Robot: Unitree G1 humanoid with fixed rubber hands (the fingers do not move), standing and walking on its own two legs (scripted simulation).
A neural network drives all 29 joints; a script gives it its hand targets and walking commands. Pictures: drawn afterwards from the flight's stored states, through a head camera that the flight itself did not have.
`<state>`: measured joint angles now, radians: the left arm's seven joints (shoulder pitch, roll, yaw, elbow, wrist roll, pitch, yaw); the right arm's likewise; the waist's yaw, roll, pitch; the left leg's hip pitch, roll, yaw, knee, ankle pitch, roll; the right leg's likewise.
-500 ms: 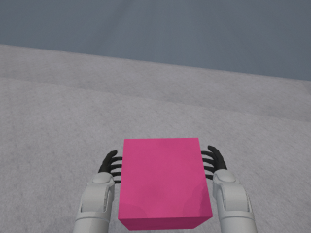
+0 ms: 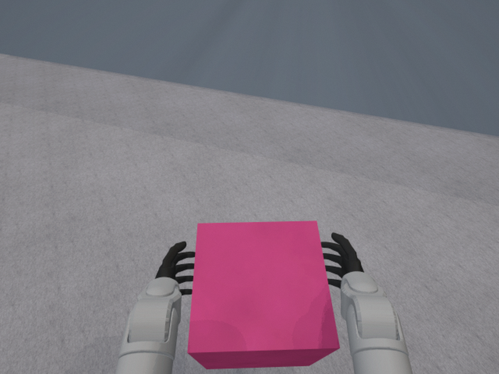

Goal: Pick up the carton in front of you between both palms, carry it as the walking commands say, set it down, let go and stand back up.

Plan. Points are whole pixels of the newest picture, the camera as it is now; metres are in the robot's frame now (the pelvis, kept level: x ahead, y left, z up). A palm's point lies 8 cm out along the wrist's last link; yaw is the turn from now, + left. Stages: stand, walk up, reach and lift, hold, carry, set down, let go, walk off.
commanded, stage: set down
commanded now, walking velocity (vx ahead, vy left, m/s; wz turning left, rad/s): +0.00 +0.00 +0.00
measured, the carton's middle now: (257, 300) +0.30 +0.00 -0.07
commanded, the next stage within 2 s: none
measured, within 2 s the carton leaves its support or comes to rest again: neither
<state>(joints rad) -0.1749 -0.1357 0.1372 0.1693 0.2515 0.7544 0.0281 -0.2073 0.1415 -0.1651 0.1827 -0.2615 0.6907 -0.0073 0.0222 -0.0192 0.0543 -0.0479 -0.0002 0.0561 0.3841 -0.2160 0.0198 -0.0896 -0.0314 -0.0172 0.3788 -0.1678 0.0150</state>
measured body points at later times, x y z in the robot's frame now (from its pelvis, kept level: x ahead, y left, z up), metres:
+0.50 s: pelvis -0.05 -0.02 -0.05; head +0.10 +0.01 +0.37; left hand +0.34 +0.17 -0.11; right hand +0.35 -0.13 -0.09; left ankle +0.01 +0.10 -0.74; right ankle +0.03 -0.13 -0.74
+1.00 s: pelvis -0.06 +0.01 -0.18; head +0.18 +0.05 +0.20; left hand +0.40 +0.17 -0.28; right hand +0.38 -0.13 -0.25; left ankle +0.01 +0.10 -0.74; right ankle +0.03 -0.13 -0.74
